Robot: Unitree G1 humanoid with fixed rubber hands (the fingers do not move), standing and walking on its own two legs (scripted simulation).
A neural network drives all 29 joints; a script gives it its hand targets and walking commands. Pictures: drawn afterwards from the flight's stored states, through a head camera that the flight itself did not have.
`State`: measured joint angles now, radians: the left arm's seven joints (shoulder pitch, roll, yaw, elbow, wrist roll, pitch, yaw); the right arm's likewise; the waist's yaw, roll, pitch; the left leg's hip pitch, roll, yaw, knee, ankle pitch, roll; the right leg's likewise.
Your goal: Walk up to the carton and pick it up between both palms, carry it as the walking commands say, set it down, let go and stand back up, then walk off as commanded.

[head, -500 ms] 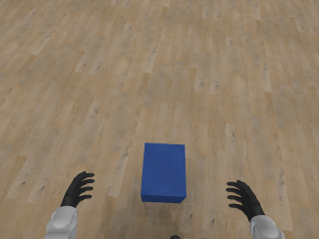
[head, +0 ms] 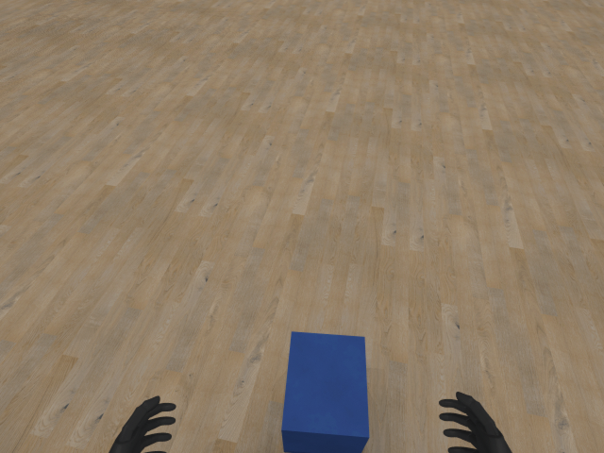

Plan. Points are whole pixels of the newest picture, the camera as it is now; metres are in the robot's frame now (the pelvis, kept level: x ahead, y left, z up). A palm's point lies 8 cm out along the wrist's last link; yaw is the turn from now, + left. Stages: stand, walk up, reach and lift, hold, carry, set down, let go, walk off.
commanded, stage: let go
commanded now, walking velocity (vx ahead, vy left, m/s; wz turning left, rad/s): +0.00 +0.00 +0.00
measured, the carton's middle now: (324, 394) +0.45 -0.06 -0.66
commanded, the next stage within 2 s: stand in 0.14 s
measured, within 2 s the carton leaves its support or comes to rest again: neither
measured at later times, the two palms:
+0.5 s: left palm out of the picture +0.15 +0.24 -0.11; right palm out of the picture +0.12 -0.29 -0.10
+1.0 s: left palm out of the picture +0.15 +0.23 -0.13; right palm out of the picture +0.04 -0.29 -0.13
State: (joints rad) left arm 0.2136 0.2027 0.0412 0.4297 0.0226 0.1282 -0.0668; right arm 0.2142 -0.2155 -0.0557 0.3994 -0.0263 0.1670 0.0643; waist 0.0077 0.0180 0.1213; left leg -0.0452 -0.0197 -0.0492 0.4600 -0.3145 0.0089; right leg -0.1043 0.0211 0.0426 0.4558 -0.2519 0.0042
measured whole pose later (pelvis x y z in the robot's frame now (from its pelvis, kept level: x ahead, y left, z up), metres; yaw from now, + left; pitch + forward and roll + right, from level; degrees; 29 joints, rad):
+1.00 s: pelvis +0.05 -0.02 -0.02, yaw -9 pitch +3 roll +0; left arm 0.32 0.25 0.01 0.84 0.02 0.00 0.03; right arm 0.38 -0.28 0.00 0.78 -0.02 0.02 -0.06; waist -0.02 0.01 -0.06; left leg -0.16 0.05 0.11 0.58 -0.47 -0.02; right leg -0.32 0.10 0.15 0.67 -0.39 -0.02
